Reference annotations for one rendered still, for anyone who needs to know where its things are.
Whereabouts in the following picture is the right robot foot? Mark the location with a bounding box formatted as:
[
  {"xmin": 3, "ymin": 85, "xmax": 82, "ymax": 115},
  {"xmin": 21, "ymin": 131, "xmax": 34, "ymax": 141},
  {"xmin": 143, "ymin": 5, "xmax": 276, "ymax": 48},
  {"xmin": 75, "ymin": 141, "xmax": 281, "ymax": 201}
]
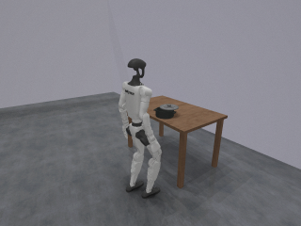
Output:
[{"xmin": 141, "ymin": 187, "xmax": 161, "ymax": 199}]

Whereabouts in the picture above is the robot right upper arm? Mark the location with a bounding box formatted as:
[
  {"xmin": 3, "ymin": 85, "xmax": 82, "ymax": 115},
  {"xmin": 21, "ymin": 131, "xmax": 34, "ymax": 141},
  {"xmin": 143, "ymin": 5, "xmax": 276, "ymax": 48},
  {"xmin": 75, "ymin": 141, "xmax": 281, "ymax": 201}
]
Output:
[{"xmin": 138, "ymin": 86, "xmax": 152, "ymax": 121}]

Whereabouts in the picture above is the pot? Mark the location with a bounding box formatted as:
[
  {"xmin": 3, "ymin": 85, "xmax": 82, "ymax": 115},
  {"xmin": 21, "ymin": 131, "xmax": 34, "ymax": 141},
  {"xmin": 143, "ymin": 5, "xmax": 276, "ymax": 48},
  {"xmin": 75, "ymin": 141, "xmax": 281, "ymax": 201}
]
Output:
[{"xmin": 154, "ymin": 107, "xmax": 176, "ymax": 120}]

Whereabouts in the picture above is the left robot hand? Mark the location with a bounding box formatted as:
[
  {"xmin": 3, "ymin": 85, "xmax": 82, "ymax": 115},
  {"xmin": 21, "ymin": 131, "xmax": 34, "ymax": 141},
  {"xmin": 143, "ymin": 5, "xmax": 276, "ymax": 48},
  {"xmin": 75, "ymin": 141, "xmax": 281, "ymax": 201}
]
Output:
[{"xmin": 122, "ymin": 124, "xmax": 130, "ymax": 139}]

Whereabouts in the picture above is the robot left forearm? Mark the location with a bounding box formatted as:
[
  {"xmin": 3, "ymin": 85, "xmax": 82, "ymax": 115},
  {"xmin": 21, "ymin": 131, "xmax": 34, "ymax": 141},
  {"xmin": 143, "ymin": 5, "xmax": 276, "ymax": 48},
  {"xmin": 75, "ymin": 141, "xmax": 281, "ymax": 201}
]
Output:
[{"xmin": 119, "ymin": 107, "xmax": 129, "ymax": 126}]

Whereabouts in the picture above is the robot right forearm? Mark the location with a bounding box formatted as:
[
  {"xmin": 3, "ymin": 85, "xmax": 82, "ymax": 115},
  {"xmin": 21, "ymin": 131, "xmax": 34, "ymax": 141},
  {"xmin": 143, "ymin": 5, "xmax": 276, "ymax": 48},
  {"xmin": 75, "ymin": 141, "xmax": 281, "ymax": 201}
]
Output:
[{"xmin": 141, "ymin": 113, "xmax": 156, "ymax": 144}]

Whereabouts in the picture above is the right robot hand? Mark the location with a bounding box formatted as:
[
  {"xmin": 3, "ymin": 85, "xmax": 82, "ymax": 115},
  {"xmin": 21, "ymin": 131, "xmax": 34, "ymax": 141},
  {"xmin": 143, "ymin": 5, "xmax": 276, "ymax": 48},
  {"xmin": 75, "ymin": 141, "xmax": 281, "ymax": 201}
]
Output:
[{"xmin": 150, "ymin": 141, "xmax": 162, "ymax": 160}]

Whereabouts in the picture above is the robot torso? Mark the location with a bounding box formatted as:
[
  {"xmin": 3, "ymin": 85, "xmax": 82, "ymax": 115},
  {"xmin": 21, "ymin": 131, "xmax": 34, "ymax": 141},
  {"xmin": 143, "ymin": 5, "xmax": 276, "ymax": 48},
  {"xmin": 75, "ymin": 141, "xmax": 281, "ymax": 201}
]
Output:
[{"xmin": 125, "ymin": 82, "xmax": 148, "ymax": 139}]

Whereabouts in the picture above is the lid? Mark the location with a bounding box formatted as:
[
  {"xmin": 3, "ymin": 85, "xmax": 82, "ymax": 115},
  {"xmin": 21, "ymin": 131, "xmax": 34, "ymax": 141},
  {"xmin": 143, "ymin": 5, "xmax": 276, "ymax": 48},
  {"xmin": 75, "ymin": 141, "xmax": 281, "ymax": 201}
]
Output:
[{"xmin": 159, "ymin": 104, "xmax": 179, "ymax": 111}]

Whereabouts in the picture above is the robot left upper arm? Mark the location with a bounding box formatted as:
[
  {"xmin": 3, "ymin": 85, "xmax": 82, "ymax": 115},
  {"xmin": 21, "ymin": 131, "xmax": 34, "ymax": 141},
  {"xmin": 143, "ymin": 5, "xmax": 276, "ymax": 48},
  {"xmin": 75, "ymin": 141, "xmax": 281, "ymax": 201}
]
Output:
[{"xmin": 119, "ymin": 81, "xmax": 129, "ymax": 110}]

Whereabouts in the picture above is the table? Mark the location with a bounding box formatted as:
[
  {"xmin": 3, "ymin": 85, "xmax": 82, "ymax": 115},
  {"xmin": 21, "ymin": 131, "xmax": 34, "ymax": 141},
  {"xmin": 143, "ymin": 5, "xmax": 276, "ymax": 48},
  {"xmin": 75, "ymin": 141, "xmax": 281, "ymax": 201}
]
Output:
[{"xmin": 126, "ymin": 95, "xmax": 228, "ymax": 189}]

